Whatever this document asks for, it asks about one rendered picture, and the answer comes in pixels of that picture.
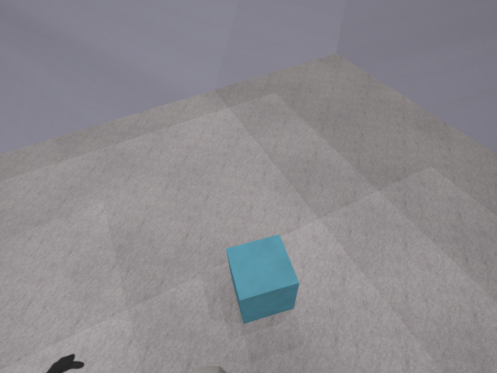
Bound robot left hand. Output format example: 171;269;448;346
47;354;84;373

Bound carton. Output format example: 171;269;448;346
226;235;299;324

